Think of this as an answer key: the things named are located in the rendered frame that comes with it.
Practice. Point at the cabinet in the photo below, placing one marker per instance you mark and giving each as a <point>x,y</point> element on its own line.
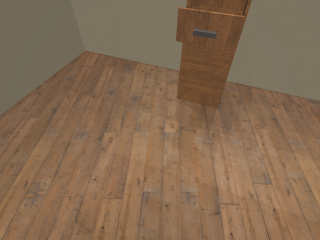
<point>204,70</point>

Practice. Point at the handle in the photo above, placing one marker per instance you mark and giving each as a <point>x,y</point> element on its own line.
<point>205,33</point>

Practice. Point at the drawer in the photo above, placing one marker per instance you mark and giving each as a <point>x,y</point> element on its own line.
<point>226,23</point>

